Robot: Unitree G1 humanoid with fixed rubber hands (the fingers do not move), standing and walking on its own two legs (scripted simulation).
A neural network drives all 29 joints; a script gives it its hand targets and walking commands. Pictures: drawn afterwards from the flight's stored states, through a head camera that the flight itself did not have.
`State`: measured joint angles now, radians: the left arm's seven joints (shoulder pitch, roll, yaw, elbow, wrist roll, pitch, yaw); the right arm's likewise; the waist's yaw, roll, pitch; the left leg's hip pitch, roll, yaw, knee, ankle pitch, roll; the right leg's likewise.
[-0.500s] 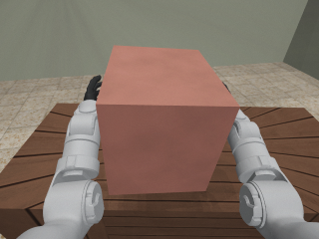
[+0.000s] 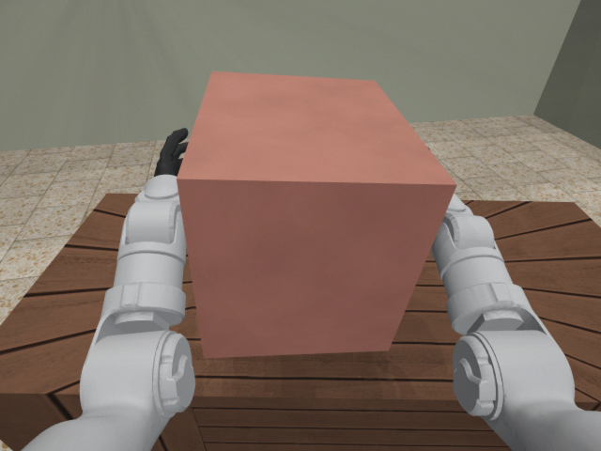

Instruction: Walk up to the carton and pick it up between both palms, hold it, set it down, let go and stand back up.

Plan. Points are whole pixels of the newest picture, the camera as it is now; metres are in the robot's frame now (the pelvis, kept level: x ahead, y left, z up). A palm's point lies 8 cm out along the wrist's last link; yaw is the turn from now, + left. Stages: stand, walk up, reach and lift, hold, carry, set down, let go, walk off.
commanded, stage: reach and lift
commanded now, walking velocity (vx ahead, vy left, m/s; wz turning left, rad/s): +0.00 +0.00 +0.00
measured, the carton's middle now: (297, 206) +0.39 +0.02 +0.18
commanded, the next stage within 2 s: hold in 0.54 s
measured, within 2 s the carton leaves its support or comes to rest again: neither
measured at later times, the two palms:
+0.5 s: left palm (167, 176) +0.38 +0.19 +0.24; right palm (427, 183) +0.38 -0.15 +0.23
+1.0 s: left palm (164, 169) +0.37 +0.19 +0.25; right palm (434, 166) +0.37 -0.15 +0.26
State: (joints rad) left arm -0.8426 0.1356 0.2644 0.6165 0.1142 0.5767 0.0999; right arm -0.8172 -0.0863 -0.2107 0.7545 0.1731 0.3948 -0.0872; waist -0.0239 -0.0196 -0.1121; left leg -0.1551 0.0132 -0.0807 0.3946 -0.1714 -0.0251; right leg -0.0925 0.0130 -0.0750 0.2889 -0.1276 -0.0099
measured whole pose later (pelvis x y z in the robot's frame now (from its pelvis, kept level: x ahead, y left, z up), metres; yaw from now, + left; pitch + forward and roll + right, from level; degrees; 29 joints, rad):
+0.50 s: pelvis +0.00 +0.00 +0.00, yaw +0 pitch -4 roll -1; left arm -0.87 0.14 0.27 0.59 0.11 0.65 0.11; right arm -0.86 -0.11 -0.20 0.75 0.20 0.47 -0.10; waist -0.02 -0.02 -0.13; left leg -0.16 0.01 -0.08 0.39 -0.17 -0.03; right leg -0.09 0.01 -0.07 0.29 -0.13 -0.01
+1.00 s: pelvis +0.00 +0.00 +0.00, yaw +0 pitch -4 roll -2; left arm -0.89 0.14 0.27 0.57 0.11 0.72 0.10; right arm -0.93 -0.14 -0.18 0.75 0.22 0.56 -0.12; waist -0.02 -0.01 -0.15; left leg -0.16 0.01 -0.08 0.39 -0.17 -0.02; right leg -0.09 0.01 -0.07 0.29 -0.12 -0.01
